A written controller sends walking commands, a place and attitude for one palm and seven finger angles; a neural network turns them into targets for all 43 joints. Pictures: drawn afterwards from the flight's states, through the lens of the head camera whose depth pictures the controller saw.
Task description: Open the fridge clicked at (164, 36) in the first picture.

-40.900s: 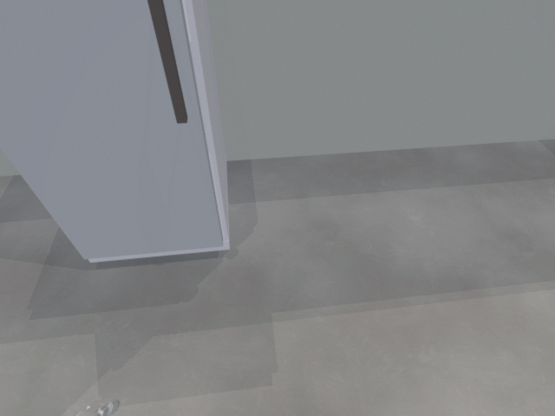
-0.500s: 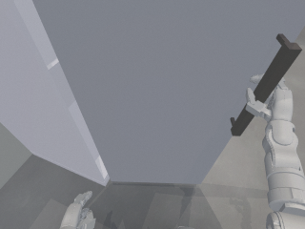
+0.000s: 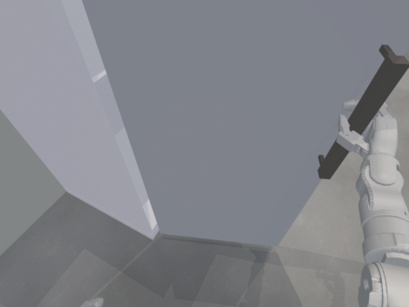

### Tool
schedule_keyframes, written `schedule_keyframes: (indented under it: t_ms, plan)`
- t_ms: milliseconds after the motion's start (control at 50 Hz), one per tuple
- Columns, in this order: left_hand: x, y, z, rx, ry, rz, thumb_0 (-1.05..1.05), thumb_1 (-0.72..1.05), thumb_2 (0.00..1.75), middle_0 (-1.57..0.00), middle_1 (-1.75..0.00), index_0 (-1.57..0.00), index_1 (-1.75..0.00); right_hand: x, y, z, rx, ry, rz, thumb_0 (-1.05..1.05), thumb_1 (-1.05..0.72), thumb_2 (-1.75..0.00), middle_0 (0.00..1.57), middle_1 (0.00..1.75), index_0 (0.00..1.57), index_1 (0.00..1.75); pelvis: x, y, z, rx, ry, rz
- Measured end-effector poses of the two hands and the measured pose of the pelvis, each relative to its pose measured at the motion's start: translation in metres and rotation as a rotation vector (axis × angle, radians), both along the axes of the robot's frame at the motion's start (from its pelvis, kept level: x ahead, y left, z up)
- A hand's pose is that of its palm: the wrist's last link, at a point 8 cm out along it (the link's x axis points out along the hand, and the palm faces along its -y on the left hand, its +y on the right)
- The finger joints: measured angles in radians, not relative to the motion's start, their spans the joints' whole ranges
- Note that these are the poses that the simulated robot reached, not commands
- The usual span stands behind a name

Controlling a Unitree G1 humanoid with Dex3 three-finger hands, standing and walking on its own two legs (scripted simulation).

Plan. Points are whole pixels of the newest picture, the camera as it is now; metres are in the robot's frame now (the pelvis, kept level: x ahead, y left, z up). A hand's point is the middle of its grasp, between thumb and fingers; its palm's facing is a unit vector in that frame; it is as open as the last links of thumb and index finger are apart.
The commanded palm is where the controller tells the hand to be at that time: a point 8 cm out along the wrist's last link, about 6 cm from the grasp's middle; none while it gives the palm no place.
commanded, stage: loosen the grip on the handle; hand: right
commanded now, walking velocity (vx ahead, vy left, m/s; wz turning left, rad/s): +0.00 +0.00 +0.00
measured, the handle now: (349, 123) +0.46 -0.25 +0.12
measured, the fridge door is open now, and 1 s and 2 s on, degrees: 69 66 66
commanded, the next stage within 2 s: slip the hand off the handle in 0.66 s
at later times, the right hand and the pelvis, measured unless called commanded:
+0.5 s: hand (345, 139) +0.44 -0.25 +0.10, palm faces +0.28 +0.94 -0.18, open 12.7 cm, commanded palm +0.40 -0.30 +0.12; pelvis +0.01 +0.00 -0.01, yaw +1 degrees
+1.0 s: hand (371, 141) +0.43 -0.29 +0.11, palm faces +0.34 +0.92 -0.19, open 14.5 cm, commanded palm +0.39 -0.33 +0.12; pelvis +0.06 -0.01 -0.01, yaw +0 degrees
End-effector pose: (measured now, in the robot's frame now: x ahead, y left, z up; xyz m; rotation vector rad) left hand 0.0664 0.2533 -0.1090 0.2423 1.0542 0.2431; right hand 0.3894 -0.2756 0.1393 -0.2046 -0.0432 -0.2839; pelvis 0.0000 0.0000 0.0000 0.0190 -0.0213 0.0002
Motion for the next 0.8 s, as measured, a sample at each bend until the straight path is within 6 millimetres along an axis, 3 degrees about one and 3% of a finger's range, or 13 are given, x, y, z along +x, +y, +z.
schedule_keyframes:
  t_ms: [160,240,340,420,560,800]
  plan:
    - [0.002,0.004,0.008,0.007,-0.078,0.002,0.01,0.9,0.9,-0.2,-0.3,-0.21,-0.3,0.014,-0.008,0.006,0.014,0.09,0.039,-0.12,-0.58,-0.71,0.45,1.4,0.43,1.4,-0.005,0.0,-0.001,-0.016,0.03,0.007]
    - [0.004,0.015,0.019,0.028,-0.15,-0.009,0.01,0.9,0.9,-0.2,-0.3,-0.21,-0.3,0.014,-0.013,0.013,0.065,0.016,0.018,-0.07,-0.46,-0.68,0.45,1.4,0.44,1.4,-0.009,0.0,-0.003,-0.024,0.053,0.024]
    - [0.008,0.024,0.021,0.032,-0.167,-0.024,0.01,0.9,0.9,-0.2,-0.3,-0.2,-0.3,0.009,-0.012,0.01,-0.002,-0.027,0.012,-0.03,-0.15,-0.53,0.44,1.39,0.38,1.36,-0.007,-0.001,-0.006,-0.028,0.072,0.029]
    - [0.016,0.024,0.02,0.034,-0.147,-0.037,0.01,0.9,0.9,-0.2,-0.3,-0.2,-0.3,0.009,-0.013,-0.009,0.007,0.018,0.021,-0.01,0.15,-0.39,0.43,1.37,0.37,1.35,-0.001,-0.001,-0.008,-0.025,0.082,0.024]
    - [0.043,0.011,0.017,0.033,-0.125,-0.06,0.01,0.9,0.9,-0.2,-0.3,-0.2,-0.3,0.018,-0.029,-0.033,0.015,0.033,-0.026,-0.01,0.44,-0.25,0.37,1.3,0.37,1.3,0.018,-0.003,-0.009,-0.014,0.116,0.019]
    - [0.105,-0.025,0.004,-0.061,-0.171,-0.093,0.01,0.9,0.9,-0.2,-0.3,-0.2,-0.3,0.018,-0.035,-0.016,0.022,-0.002,-0.007,-0.01,0.54,-0.2,0.3,1.2,0.29,1.18,0.059,-0.015,-0.009,-0.004,0.137,0.01]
